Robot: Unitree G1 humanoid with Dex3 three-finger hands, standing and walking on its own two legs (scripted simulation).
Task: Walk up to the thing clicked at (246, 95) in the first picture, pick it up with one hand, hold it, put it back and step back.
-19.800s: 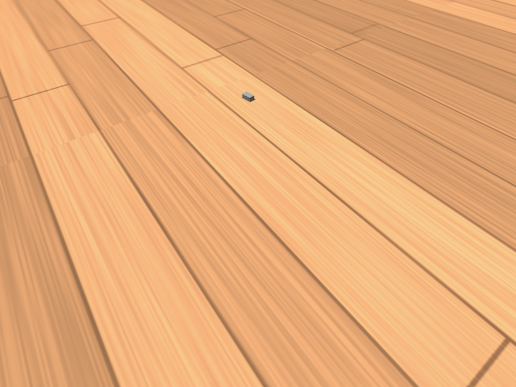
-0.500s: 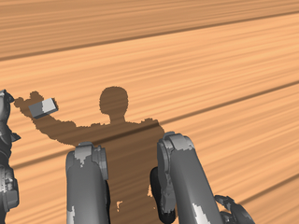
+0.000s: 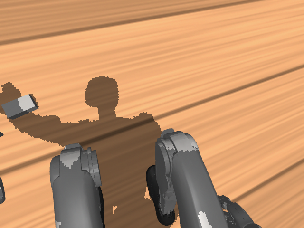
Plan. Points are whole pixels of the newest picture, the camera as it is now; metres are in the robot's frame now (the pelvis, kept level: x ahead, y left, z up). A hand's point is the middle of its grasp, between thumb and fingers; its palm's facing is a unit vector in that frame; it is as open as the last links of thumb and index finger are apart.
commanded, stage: rise first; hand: left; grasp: from above
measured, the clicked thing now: (20, 106) +0.46 +0.34 -0.31
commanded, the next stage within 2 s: none
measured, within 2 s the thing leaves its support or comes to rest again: neither
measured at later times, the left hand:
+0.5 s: hand out of the picture +0.41 +0.37 -0.20, palm faces -0.38 -0.23 -0.90, open 12.4 cm
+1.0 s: hand out of the picture +0.42 +0.38 -0.19, palm faces -0.37 -0.22 -0.90, open 12.7 cm
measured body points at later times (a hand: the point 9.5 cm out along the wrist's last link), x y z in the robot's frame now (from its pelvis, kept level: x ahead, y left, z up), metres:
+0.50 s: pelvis +0.00 +0.00 -0.01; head +0.25 +0.09 +0.35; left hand +0.43 +0.38 -0.15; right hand +0.07 -0.26 -0.11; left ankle +0.07 +0.12 -0.29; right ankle +0.09 -0.11 -0.29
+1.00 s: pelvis +0.00 +0.00 -0.01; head +0.25 +0.09 +0.35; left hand +0.44 +0.38 -0.14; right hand +0.06 -0.26 -0.11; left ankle +0.07 +0.12 -0.29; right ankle +0.09 -0.11 -0.29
